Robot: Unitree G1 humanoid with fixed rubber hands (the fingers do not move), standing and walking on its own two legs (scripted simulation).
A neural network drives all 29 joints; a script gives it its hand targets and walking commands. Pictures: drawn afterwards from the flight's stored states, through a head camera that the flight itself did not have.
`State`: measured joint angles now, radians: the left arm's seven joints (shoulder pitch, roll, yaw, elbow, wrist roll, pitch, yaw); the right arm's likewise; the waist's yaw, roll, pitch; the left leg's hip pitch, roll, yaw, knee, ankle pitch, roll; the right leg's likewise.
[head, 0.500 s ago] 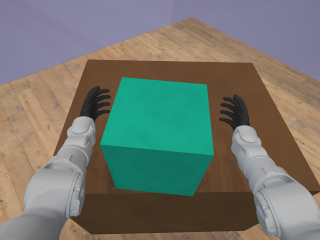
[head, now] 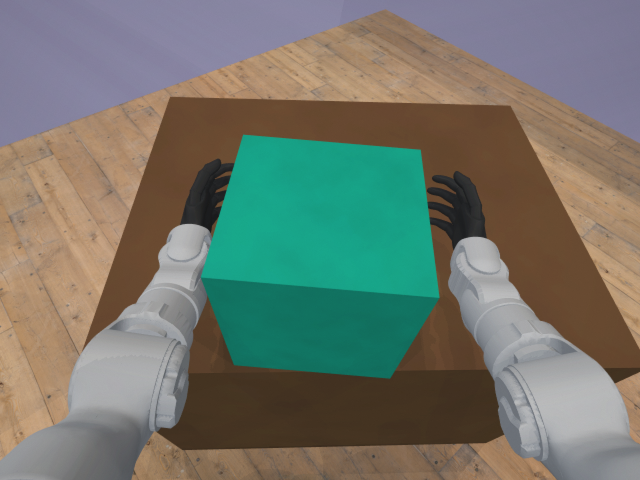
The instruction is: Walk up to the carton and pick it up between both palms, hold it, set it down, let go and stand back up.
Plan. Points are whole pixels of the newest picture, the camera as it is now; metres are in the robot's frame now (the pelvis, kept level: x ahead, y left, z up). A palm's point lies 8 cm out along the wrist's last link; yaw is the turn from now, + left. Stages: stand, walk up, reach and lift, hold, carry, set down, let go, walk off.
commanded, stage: reach and lift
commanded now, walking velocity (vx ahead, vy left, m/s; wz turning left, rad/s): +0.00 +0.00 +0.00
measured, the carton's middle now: (321, 264) +0.40 +0.03 +0.01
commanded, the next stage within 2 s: none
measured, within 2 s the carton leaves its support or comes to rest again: leaves its support in 1.82 s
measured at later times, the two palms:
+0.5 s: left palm (205, 230) +0.41 +0.18 +0.07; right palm (458, 249) +0.40 -0.14 +0.07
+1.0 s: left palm (204, 230) +0.41 +0.18 +0.07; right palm (460, 247) +0.40 -0.14 +0.07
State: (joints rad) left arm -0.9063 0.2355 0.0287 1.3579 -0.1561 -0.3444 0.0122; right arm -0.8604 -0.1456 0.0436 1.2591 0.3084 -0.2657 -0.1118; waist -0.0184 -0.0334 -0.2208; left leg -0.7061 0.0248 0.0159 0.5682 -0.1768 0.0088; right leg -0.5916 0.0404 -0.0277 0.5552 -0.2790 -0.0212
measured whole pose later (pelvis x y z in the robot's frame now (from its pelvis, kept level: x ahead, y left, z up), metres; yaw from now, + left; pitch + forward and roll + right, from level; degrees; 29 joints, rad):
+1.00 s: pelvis +0.02 +0.00 +0.02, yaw -1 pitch +6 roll -1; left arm -0.70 0.05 0.42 1.00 0.35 -0.23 -0.04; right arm -0.65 0.08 -0.54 1.00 -0.37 -0.29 -0.07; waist 0.02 -0.07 -0.02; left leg -0.31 0.01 0.06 0.31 -0.11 0.01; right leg -0.19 0.02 -0.02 0.27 -0.18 -0.01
